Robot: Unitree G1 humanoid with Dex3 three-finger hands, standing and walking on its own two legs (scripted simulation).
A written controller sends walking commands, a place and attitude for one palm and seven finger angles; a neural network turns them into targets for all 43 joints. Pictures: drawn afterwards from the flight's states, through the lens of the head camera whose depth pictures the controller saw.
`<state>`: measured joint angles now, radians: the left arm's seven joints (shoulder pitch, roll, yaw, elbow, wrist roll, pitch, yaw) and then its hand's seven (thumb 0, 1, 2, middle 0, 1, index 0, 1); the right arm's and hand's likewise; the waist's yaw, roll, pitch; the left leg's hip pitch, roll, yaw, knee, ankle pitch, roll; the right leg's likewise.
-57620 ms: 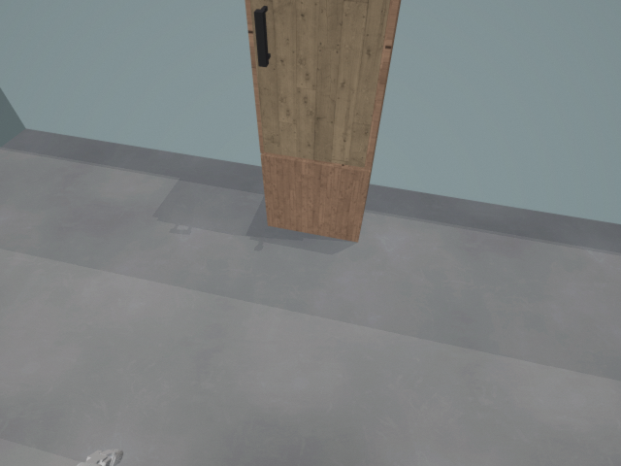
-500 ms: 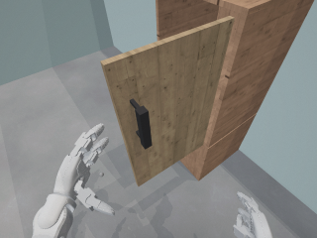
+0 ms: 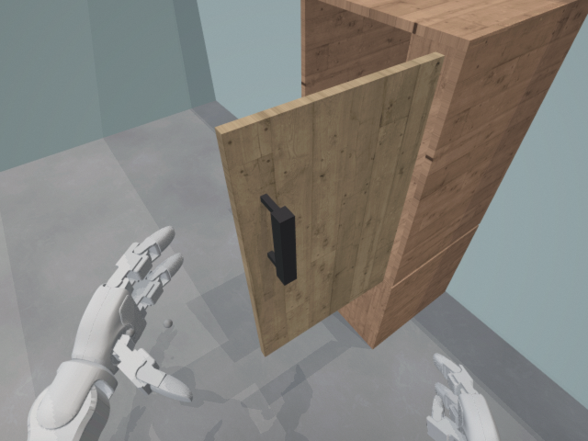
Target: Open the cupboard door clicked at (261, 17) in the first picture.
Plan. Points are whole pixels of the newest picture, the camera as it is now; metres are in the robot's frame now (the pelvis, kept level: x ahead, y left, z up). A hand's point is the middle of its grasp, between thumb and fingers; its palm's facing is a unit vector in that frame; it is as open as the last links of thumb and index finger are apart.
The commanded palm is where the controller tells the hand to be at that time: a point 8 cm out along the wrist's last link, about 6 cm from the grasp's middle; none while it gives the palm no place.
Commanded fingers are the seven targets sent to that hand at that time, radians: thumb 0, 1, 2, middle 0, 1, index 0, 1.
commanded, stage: draw the hand back to the body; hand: left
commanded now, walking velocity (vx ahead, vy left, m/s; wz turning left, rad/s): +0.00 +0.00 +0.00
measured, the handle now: (277, 239) +0.38 +0.07 +0.08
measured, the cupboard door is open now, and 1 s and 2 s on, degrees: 88 88 88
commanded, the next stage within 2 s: step back with the hand held close in 1.12 s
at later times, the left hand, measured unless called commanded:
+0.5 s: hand (100, 295) +0.23 +0.24 +0.15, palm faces +0.35 -0.85 -0.39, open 12.0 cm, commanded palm +0.18 +0.28 +0.17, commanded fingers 0.00 0.51 0.74 -0.19 -0.30 -0.19 -0.30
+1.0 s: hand (66, 291) +0.22 +0.26 +0.17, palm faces +0.44 -0.80 -0.40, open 7.6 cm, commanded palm +0.17 +0.30 +0.19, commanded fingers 0.00 0.90 0.90 -0.20 -0.30 -0.20 -0.30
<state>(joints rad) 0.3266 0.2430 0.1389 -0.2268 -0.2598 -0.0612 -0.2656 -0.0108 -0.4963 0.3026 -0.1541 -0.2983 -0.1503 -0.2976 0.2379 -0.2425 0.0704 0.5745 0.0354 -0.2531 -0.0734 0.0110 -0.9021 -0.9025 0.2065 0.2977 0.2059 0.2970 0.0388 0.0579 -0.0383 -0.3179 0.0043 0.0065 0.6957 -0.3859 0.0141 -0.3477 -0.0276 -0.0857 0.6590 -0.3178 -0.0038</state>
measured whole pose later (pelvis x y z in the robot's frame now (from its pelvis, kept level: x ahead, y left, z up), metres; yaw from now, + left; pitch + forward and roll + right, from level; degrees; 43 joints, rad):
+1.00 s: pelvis +0.02 +0.00 +0.02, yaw -2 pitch -5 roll -1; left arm 0.44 0.32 0.32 -0.35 -0.04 -0.09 0.11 0.01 0.86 0.89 -0.21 -0.30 -0.21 -0.30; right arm 0.18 -0.22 0.02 0.66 -0.01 -0.12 -0.07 0.01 -0.90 -0.90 0.21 0.30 0.21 0.30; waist 0.08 0.07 0.04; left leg -0.03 0.01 0.03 0.38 -0.27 0.01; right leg -0.07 -0.01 -0.06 0.35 -0.20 0.00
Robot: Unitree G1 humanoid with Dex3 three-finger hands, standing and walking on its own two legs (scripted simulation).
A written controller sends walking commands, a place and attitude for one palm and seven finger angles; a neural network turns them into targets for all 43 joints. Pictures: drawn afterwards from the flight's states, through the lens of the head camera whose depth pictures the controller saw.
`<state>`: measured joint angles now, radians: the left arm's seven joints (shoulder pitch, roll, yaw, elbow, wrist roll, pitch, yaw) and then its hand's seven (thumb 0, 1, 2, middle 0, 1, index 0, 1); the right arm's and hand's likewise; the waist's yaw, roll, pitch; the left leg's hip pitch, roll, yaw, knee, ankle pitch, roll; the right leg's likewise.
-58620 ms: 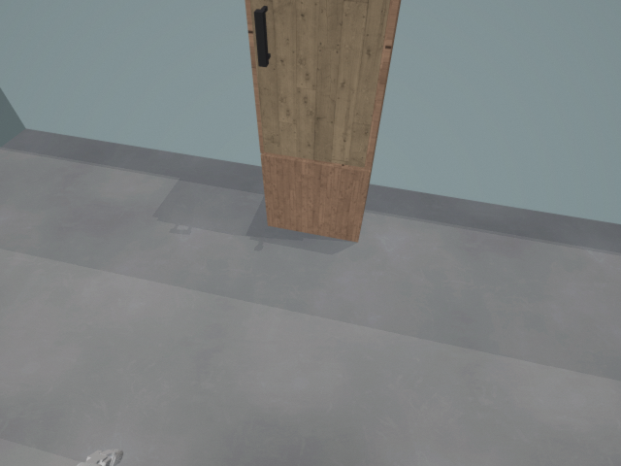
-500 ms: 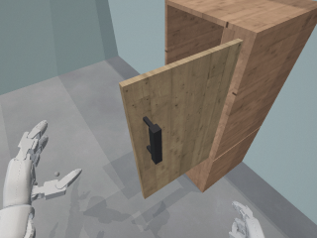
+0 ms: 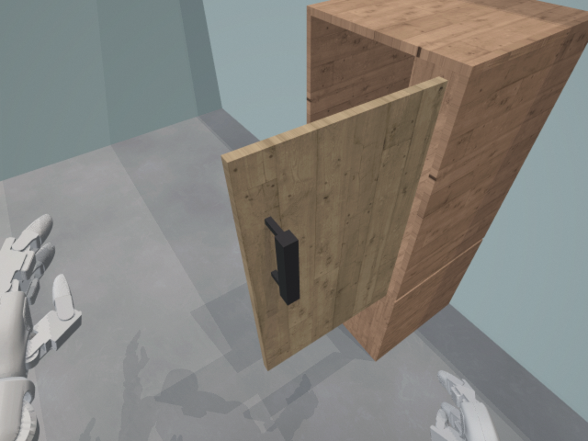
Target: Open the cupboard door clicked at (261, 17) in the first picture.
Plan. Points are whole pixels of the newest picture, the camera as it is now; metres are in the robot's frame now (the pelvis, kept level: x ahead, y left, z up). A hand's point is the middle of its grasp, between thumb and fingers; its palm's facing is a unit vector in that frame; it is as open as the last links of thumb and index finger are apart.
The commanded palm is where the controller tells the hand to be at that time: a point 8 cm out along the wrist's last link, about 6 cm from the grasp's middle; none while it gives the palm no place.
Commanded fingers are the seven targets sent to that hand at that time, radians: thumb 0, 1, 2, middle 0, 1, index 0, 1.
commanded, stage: draw the hand back to the body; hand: left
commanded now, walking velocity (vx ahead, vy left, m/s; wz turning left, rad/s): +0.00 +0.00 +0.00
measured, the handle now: (280, 261) +0.35 +0.07 +0.06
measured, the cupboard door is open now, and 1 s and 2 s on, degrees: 88 88 88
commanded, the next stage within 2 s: step back with the hand held close in 0.12 s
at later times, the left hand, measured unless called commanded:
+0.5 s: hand (69, 326) +0.18 +0.26 +0.15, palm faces +0.36 -0.78 -0.51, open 7.4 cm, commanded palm +0.12 +0.30 +0.17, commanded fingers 0.00 0.90 0.90 -0.20 -0.30 -0.20 -0.30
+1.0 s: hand out of the picture +0.10 +0.28 +0.15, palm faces +0.45 -0.76 -0.46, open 7.4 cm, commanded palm +0.03 +0.32 +0.17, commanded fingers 0.00 0.90 0.90 -0.20 -0.30 -0.20 -0.30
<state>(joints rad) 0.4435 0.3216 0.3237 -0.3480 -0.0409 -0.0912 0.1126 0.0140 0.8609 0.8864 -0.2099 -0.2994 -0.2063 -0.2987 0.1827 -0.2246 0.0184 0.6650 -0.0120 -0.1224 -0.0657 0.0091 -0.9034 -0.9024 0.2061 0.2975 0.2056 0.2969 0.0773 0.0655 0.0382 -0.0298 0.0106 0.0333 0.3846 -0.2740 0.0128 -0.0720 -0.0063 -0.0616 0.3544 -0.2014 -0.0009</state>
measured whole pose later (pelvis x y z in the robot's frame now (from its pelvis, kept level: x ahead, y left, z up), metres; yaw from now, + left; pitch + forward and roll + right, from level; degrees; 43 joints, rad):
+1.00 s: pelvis -0.11 +0.02 -0.02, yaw +0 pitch -1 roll -2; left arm 0.52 0.39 0.44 -0.54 0.00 -0.24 0.17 0.01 0.89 0.90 -0.22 -0.30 -0.21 -0.30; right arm 0.23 -0.21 0.01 0.58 -0.01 -0.10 -0.08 0.01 -0.90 -0.90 0.21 0.30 0.21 0.30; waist 0.00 -0.01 0.06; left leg -0.41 0.00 0.04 0.66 -0.24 0.05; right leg -0.43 -0.02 -0.04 0.58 -0.18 0.02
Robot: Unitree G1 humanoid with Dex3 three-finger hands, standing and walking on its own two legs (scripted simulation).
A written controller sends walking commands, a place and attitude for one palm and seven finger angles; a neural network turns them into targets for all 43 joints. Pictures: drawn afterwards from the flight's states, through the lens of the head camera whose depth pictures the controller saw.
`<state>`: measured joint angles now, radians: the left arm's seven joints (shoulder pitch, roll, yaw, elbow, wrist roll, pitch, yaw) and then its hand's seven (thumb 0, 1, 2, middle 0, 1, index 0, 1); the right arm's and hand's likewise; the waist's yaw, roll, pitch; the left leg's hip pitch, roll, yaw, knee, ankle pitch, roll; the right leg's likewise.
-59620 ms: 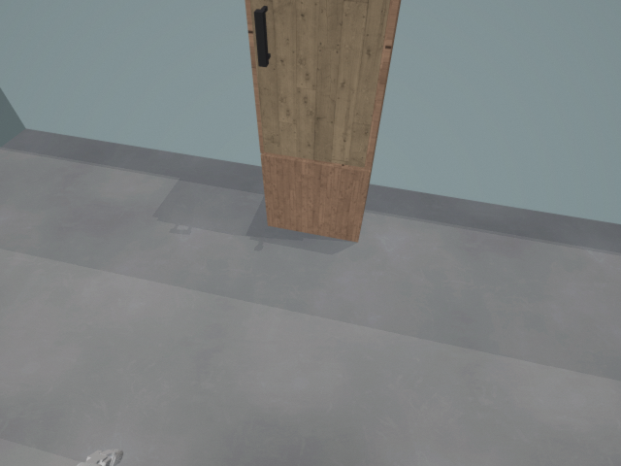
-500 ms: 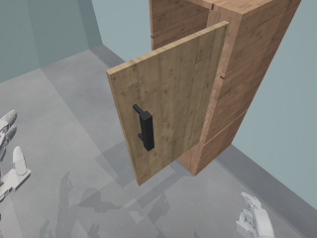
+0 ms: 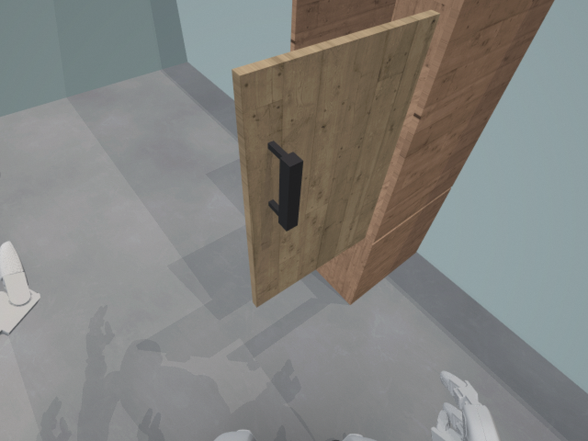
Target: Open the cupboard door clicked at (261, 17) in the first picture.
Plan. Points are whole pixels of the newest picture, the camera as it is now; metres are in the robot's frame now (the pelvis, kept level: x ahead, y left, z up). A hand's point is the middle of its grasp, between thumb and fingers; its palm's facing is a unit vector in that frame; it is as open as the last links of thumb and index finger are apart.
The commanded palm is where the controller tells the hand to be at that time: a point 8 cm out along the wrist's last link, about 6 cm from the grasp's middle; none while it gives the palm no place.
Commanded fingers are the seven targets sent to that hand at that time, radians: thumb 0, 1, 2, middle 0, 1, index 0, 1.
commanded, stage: step back with the hand held close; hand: left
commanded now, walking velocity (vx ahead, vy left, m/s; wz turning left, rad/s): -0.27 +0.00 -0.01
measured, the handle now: (281, 186) +0.46 +0.05 +0.08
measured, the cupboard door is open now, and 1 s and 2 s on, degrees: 88 88 88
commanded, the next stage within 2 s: stop stepping back and stand still in 0.50 s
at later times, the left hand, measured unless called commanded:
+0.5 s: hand out of the picture +0.11 +0.28 +0.18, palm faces +0.40 -0.77 -0.50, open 7.4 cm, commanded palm +0.05 +0.31 +0.19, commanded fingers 0.00 0.90 0.90 -0.20 -0.30 -0.20 -0.30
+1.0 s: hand out of the picture +0.01 +0.24 +0.18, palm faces +0.46 -0.79 -0.42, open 7.4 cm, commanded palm -0.06 +0.28 +0.19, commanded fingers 0.00 0.90 0.90 -0.20 -0.30 -0.20 -0.30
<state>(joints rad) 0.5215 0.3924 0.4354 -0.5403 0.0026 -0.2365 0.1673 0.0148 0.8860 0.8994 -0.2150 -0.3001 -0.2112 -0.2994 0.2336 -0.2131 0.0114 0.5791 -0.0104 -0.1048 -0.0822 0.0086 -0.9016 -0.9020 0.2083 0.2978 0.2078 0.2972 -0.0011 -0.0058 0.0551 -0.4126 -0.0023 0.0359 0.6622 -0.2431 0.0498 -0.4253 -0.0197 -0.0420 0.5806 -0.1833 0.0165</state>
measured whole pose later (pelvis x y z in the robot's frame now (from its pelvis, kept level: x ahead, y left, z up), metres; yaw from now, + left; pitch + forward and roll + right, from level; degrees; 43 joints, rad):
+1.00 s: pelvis -0.20 -0.02 +0.00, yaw -1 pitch +1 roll +1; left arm 0.50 0.41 0.42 -0.43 -0.04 -0.19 0.16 0.01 0.88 0.90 -0.22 -0.30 -0.21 -0.30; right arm 0.32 -0.25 -0.01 0.71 0.01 -0.11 -0.10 0.01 -0.90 -0.90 0.21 0.30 0.21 0.30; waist -0.02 -0.04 -0.08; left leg -0.33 0.00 0.06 0.59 -0.28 0.02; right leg -0.14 -0.02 -0.03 0.59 -0.45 0.00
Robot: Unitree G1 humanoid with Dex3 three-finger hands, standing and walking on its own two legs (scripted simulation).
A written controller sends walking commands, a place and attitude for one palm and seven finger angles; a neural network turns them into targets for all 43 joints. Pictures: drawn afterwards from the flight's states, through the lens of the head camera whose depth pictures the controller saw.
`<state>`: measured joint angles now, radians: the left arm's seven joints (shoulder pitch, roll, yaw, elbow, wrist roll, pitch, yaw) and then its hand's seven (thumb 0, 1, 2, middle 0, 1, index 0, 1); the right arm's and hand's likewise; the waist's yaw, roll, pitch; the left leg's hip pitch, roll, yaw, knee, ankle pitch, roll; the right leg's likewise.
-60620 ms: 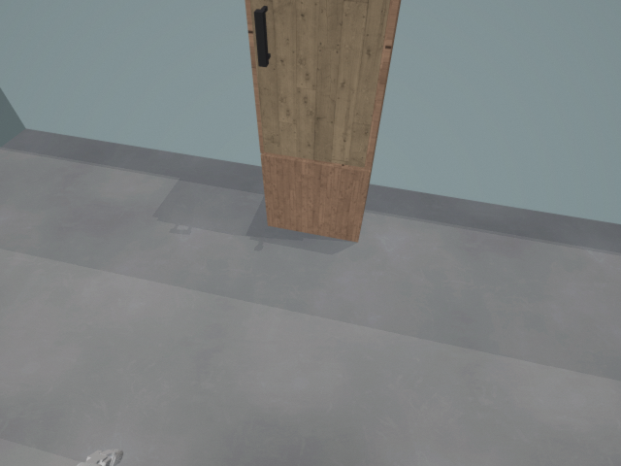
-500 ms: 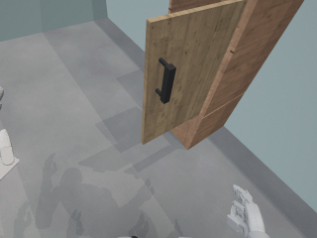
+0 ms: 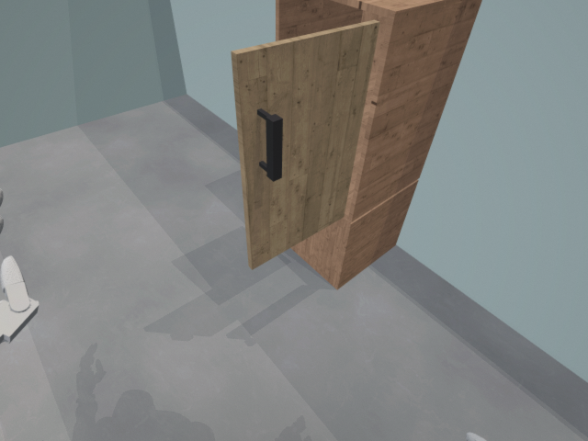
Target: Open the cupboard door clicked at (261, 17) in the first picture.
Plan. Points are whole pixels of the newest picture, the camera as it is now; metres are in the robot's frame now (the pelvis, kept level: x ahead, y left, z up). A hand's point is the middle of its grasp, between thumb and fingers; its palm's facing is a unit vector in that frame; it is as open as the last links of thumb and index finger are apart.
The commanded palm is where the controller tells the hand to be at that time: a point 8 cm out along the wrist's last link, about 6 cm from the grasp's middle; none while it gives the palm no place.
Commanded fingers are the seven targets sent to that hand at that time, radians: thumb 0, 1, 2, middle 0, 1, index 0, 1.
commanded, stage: stop stepping back and stand still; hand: left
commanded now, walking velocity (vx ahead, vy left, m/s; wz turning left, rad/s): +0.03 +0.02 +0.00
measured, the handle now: (268, 145) +0.66 +0.08 +0.08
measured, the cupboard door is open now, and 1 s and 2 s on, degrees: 88 88 88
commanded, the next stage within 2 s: let the arm hang, fingers relaxed in 0.30 s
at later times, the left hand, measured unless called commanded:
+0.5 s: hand (68, 390) +0.17 +0.27 +0.04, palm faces +0.22 -0.84 -0.49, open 7.4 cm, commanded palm none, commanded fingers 0.00 0.90 0.90 -0.20 -0.30 -0.20 -0.30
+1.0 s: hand out of the picture -0.15 +0.20 -0.15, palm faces +0.07 -0.96 -0.26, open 7.3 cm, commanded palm none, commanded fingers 0.00 0.90 0.90 -0.20 -0.30 -0.20 -0.30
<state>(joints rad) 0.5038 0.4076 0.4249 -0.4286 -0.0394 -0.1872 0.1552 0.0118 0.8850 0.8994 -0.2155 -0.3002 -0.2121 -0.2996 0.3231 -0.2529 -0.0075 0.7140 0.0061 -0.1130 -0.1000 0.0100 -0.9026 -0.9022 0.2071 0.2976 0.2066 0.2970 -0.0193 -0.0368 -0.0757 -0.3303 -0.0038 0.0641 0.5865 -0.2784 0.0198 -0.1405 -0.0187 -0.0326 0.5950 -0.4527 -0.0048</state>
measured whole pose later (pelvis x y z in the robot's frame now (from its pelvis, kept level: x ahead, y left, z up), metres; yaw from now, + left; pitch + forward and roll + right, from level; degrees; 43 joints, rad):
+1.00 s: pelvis -0.07 -0.01 +0.01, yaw +3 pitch -2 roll -1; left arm 0.36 0.23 0.02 1.18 0.01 0.02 0.01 0.01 0.92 0.90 -0.21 -0.30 -0.20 -0.30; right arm 0.26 -0.21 -0.01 1.14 -0.01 0.04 -0.02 0.00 -0.91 -0.90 0.20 0.30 0.20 0.30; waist 0.01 0.03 0.10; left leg -0.28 0.00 -0.04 0.43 -0.11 0.00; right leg -0.13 0.03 -0.06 0.42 -0.26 -0.03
